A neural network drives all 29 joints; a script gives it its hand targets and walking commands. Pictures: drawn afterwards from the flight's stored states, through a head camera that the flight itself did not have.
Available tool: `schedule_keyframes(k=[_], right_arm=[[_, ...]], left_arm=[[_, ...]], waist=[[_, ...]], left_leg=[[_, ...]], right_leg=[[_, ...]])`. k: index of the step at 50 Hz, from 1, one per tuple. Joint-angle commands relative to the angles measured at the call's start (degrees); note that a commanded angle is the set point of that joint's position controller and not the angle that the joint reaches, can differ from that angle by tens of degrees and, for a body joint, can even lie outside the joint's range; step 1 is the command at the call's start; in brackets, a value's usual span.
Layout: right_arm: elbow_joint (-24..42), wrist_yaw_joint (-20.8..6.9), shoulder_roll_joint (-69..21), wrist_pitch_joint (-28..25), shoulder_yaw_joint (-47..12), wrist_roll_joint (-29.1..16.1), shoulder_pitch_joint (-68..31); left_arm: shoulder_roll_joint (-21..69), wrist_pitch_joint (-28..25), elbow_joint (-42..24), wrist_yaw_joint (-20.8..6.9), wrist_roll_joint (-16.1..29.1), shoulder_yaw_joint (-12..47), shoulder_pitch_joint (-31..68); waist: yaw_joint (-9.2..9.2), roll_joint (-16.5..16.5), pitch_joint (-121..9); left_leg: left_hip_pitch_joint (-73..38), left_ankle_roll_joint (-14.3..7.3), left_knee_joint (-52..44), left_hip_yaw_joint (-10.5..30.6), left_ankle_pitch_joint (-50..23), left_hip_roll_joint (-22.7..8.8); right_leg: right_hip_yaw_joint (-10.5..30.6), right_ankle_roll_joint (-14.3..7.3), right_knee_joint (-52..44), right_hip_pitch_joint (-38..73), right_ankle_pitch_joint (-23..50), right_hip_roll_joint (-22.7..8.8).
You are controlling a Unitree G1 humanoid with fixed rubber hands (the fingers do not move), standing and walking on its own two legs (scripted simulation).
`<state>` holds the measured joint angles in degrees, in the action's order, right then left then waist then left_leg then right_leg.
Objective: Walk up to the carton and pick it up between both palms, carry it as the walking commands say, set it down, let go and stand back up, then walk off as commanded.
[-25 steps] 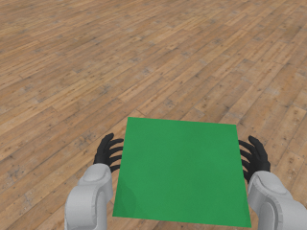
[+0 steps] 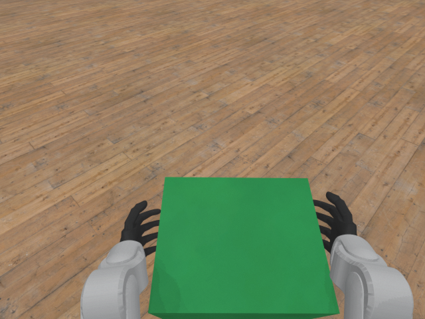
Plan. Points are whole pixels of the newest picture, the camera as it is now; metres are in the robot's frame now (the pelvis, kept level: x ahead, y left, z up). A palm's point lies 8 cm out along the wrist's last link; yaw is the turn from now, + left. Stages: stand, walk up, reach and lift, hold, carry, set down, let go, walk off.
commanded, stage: carry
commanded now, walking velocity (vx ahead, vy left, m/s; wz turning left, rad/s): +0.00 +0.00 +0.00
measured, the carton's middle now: (233, 258) +0.27 -0.01 +0.00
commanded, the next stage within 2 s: none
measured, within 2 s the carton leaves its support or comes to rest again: neither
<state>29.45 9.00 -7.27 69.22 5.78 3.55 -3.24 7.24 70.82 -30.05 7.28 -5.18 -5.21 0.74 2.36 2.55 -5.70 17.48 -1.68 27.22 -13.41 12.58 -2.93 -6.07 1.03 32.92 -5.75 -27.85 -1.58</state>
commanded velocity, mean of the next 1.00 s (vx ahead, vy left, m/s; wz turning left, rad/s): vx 0.00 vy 0.00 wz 0.00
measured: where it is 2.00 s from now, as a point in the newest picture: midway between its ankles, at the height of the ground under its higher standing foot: outside the picture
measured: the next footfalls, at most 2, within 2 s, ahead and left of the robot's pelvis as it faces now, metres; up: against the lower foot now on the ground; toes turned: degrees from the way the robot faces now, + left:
right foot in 0.06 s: -0.04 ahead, -0.09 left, +0.00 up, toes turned -9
right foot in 0.54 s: +0.15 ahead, -0.14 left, +0.00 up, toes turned -6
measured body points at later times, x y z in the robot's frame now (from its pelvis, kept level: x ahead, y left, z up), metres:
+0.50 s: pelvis +0.12 -0.04 +0.01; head +0.12 -0.04 +0.46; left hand +0.38 +0.13 +0.09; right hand +0.39 -0.20 +0.11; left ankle +0.03 +0.11 -0.73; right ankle +0.06 -0.12 -0.71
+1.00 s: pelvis +0.19 -0.07 +0.00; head +0.18 -0.08 +0.45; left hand +0.45 +0.10 +0.05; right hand +0.48 -0.23 +0.06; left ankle +0.10 +0.07 -0.73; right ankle +0.13 -0.12 -0.74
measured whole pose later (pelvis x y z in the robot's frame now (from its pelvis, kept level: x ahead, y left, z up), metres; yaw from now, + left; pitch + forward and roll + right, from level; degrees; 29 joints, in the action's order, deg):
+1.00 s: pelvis +0.19 -0.07 +0.00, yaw +4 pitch +5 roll +1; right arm 13.4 5.5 -7.4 57.3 9.1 6.7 -6.5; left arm 7.2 60.0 -15.5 7.1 -8.3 -4.4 3.1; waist 0.8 1.1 -7.3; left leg 12.1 3.5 29.5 -8.7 19.7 -5.7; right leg -12.7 -4.4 29.2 -13.3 -21.7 -0.3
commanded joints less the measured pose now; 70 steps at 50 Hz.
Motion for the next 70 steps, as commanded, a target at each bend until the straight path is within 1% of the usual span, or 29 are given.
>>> schedule_keyframes(k=[1, 5, 9, 10, 12, 15, 17, 19, 20, 21, 23, 24, 26, 27, 28, 29, 32, 38, 40, 42, 43, 44, 47, 48, 51, 60, 66, 68, 70], right_arm=[[0.08, -12.03, -43.69, 0.45, -37.04, -17.73, -15.52], [1.40, -12.80, -46.45, -1.46, -38.62, -17.30, -20.38], [6.49, -12.23, -47.34, -3.16, -40.97, -17.95, -21.93], [-10.15, -12.17, -39.96, -5.32, -32.39, -11.76, -19.68], [1.01, -11.83, -45.38, -4.42, -38.79, -15.61, -17.14], [-4.30, -11.94, -44.98, -5.56, -36.37, -14.28, -18.45], [-0.54, -11.42, -45.63, -5.61, -37.36, -15.58, -21.91], [-1.22, -11.21, -43.75, -5.33, -36.56, -15.69, -16.50], [1.18, -11.17, -44.17, -5.00, -37.55, -17.20, -16.64], [-4.41, -11.38, -42.63, -4.37, -36.05, -15.45, -17.48], [-6.21, -10.97, -40.61, -4.34, -34.04, -13.10, -12.08], [-15.67, -11.28, -34.56, -5.64, -28.71, -8.69, -12.39], [-13.91, -11.45, -35.83, -6.68, -29.90, -9.55, -10.89], [-20.93, -12.48, -33.04, -8.33, -26.12, -7.22, -12.10], [-22.48, -13.09, -34.38, -10.59, -26.77, -7.27, -17.25], [-2.38, -13.45, -47.02, -10.22, -40.02, -17.03, -24.05], [10.33, -13.81, -53.31, -10.60, -45.65, -22.27, -34.37], [-9.06, -11.74, -35.21, -5.85, -34.68, -12.65, -8.49], [-4.61, -11.55, -39.72, -6.59, -36.54, -13.60, -15.87], [-15.66, -12.83, -36.75, -9.12, -29.80, -9.33, -17.90], [-4.77, -12.84, -44.68, -9.44, -35.88, -14.00, -21.36], [-22.59, -13.36, -36.05, -10.96, -26.05, -7.13, -19.02], [-10.09, -13.09, -43.59, -12.42, -32.58, -11.95, -21.54], [-17.43, -13.44, -40.23, -12.94, -29.18, -10.02, -21.13], [-12.78, -12.66, -41.96, -12.19, -31.26, -11.41, -19.71], [-12.10, -13.36, -44.42, -14.67, -33.82, -12.46, -25.52], [-25.78, -13.83, -34.24, -15.97, -25.76, -7.51, -19.22], [-18.86, -14.00, -39.49, -16.45, -28.32, -9.75, -22.36], [-19.39, -13.87, -41.70, -16.65, -28.61, -9.53, -22.42]], left_arm=[[42.70, -1.37, -7.64, -7.23, 18.45, 39.03, 23.89], [46.24, -3.57, -5.28, -8.31, 17.50, 38.00, 24.31], [48.23, -5.71, -6.35, -9.38, 19.21, 38.00, 23.05], [40.27, -7.58, 9.42, -9.89, 12.78, 29.08, 21.67], [44.33, -7.59, -5.69, -9.61, 18.26, 37.34, 23.00], [43.65, -8.66, -4.02, -9.68, 18.14, 36.32, 25.88], [44.67, -8.31, -5.16, -9.00, 18.39, 36.70, 25.52], [41.45, -7.66, -4.39, -8.57, 18.40, 37.21, 23.21], [43.01, -7.18, -5.18, -8.57, 19.48, 38.96, 22.56], [39.94, -7.41, -1.34, -8.43, 17.29, 35.91, 22.76], [39.10, -6.71, 1.03, -8.11, 16.05, 35.18, 19.78], [33.63, -7.79, 10.68, -8.77, 11.78, 29.48, 20.00], [36.71, -8.69, 7.76, -9.23, 14.76, 32.34, 22.31], [32.71, -10.37, 13.00, -10.03, 12.10, 29.72, 24.57], [33.77, -13.73, 14.24, -10.14, 11.09, 29.22, 28.16], [45.97, -13.72, -5.86, -9.52, 18.02, 40.02, 32.60], [54.31, -13.53, -12.12, -9.60, 21.10, 40.59, 37.11], [35.40, -9.07, 8.19, -8.36, 12.30, 30.10, 8.87], [38.60, -9.47, 1.84, -9.38, 14.34, 32.80, 18.44], [35.49, -12.32, 9.32, -10.27, 11.70, 29.69, 25.23], [43.47, -12.65, -4.10, -10.05, 17.23, 37.70, 31.63], [33.67, -14.27, 10.19, -10.32, 10.93, 29.76, 32.42], [42.92, -15.02, -1.13, -9.96, 17.00, 37.76, 33.86], [40.04, -15.42, 9.71, -9.84, 13.09, 32.34, 28.39], [41.95, -14.71, 6.68, -9.14, 14.13, 32.69, 25.89], [42.46, -17.86, 6.24, -10.45, 13.15, 31.45, 29.70], [33.02, -18.58, 21.64, -9.66, 6.64, 24.26, 21.66], [39.45, -19.30, 11.15, -9.87, 11.09, 30.41, 30.26], [41.40, -19.34, 10.96, -10.26, 12.26, 30.32, 32.28]], waist=[[-1.80, -14.47, -14.62], [-1.69, -4.66, -18.53], [-1.24, 5.41, -17.97], [-1.35, 4.71, -15.65], [-1.23, 8.10, -13.20], [-1.77, 5.51, -8.01], [-0.88, -1.08, -9.23], [0.38, -13.41, -7.79], [-0.26, -11.58, -6.84], [-0.64, -7.57, -6.40], [-0.97, -10.74, -6.64], [-1.40, -9.94, -8.69], [-1.02, -4.78, -14.92], [-1.49, -0.51, -13.66], [-2.17, 3.03, -12.88], [-2.28, 2.83, -8.74], [-1.45, 3.98, -10.95], [-1.83, 2.23, -22.37], [-1.40, 2.41, -18.72], [-1.21, 2.51, -13.32], [-0.93, -1.88, -12.14], [-1.06, -2.79, -7.12], [-1.43, -6.08, -8.26], [-1.60, -4.96, -11.11], [-1.60, -3.14, -17.41], [-1.68, 6.42, -11.68], [-1.66, -6.39, -18.39], [-1.42, -8.97, -15.91], [-1.40, -3.81, -13.07]], left_leg=[[-17.78, 0.81, -1.62, 10.63, -44.68, -10.57], [-15.98, 1.12, 1.74, 6.64, -32.23, -8.35], [-9.93, 1.94, 8.26, 5.72, -39.01, -7.54], [-5.27, 2.32, 11.93, 3.54, -38.03, -5.89], [-0.74, 3.51, 7.20, 1.36, -16.73, -2.17], [-0.22, 3.39, -2.38, -3.91, -3.95, 2.07], [-16.56, 1.79, -6.54, -2.16, -33.76, -0.64], [-38.33, -7.94, 0.76, 15.22, -75.91, -13.17], [-34.02, -8.26, -0.34, 14.96, -75.42, -15.77], [-33.27, -6.84, 0.12, 12.93, -69.13, -15.23], [-30.84, -3.16, 2.68, 6.93, -63.12, -12.88], [-22.02, -0.48, 3.54, 3.13, -53.38, -9.76], [-3.36, 3.29, 5.14, 5.02, -13.38, -6.86], [3.28, 3.90, 8.29, 4.97, 13.39, -2.62], [1.21, 2.16, 11.53, 7.54, 22.09, -1.47], [1.40, 3.55, 11.12, 7.66, 19.83, -1.71], [2.77, 3.17, 3.41, 9.33, 10.64, -3.73], [-11.62, 0.53, 2.82, 9.85, -21.51, -8.42], [-6.14, 2.96, 5.54, 7.01, -13.62, -6.05], [-3.97, 3.57, 2.65, 5.56, -5.73, -4.65], [-4.71, 3.12, 1.61, 6.72, -12.25, -5.94], [-2.84, 3.72, 1.21, 5.65, -13.65, -6.19], [-5.71, 3.28, 1.62, 5.94, -22.02, -6.64], [-8.97, 2.85, 2.91, 5.93, -28.57, -7.29], [-11.66, 2.81, 6.09, 5.90, -36.12, -7.64], [-0.36, 3.43, 0.38, 3.18, 0.63, -2.31], [-18.73, 0.91, 7.81, 7.32, -52.71, -10.88], [-15.88, 2.51, 7.70, 5.43, -50.30, -9.38], [-6.86, 2.26, 6.14, 5.65, -27.64, -7.13]], right_leg=[[0.02, 0.68, -12.90, -1.42, 15.53, -4.34], [1.82, 0.24, -7.97, 0.38, 40.69, -8.06], [-1.00, 0.20, -3.70, 7.32, 63.22, -8.18], [0.59, -0.18, -3.16, 9.09, 73.14, -9.20], [0.41, -1.56, -1.90, 11.38, 80.22, -9.39], [0.44, -0.68, 1.63, 9.96, 88.39, -8.78], [-4.14, 1.68, 10.93, -2.59, 68.94, -5.51], [-0.28, 3.12, 14.89, -30.89, -5.57, 2.08], [2.80, 2.06, 12.93, -29.60, -9.24, -0.71], [3.01, 2.16, 2.47, -28.79, -7.51, -2.08], [-0.94, 2.09, -11.70, -23.04, -0.28, -0.53], [-2.68, 2.54, -18.65, -9.32, 18.66, -1.09], [5.44, -1.25, -9.62, 10.35, 54.60, -10.27], [13.70, -3.85, -12.18, 8.24, 59.82, -17.86], [15.16, -6.38, -11.14, 3.60, 64.78, -18.82], [14.93, -7.38, -10.01, 1.29, 65.54, -16.75], [5.63, -7.09, -7.46, 8.29, 62.24, -13.52], [2.97, -2.73, -5.95, 3.42, 48.46, -9.54], [3.97, -1.75, -5.69, 5.59, 64.54, -11.27], [4.57, -2.12, -5.48, 3.24, 65.72, -11.96], [3.77, -2.25, -4.67, 1.94, 62.24, -11.42], [3.52, -1.21, -6.15, -0.93, 57.69, -11.26], [1.94, -1.09, -5.12, -1.83, 51.39, -9.84], [2.01, -1.10, -4.36, -2.24, 50.61, -8.98], [0.96, -1.24, -1.95, 1.61, 56.36, -8.61], [2.93, -2.93, -4.65, 7.53, 64.30, -10.51], [0.78, -1.02, -0.32, -3.05, 44.03, -7.08], [0.66, -0.54, -1.92, -3.17, 44.55, -6.66], [2.54, -0.51, -5.67, 0.53, 49.45, -9.05]])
